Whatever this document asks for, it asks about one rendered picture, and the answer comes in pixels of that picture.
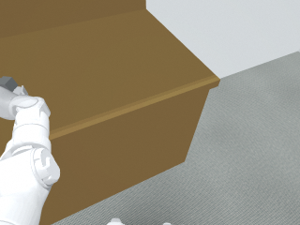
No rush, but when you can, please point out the tap lever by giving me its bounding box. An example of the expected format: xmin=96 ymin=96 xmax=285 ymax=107
xmin=0 ymin=76 xmax=18 ymax=92

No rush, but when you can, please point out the robot left shin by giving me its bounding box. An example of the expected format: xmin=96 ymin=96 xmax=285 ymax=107
xmin=111 ymin=217 xmax=121 ymax=222

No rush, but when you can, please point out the counter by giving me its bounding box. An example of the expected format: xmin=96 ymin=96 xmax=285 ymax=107
xmin=0 ymin=0 xmax=220 ymax=225

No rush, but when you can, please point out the robot left forearm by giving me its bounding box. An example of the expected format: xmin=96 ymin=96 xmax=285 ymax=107
xmin=0 ymin=95 xmax=52 ymax=161

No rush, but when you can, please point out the robot left hand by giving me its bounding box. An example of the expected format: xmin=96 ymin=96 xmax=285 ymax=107
xmin=0 ymin=85 xmax=28 ymax=120

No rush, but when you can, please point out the robot left upper arm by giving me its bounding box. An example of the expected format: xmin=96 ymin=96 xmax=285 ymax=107
xmin=0 ymin=147 xmax=60 ymax=225

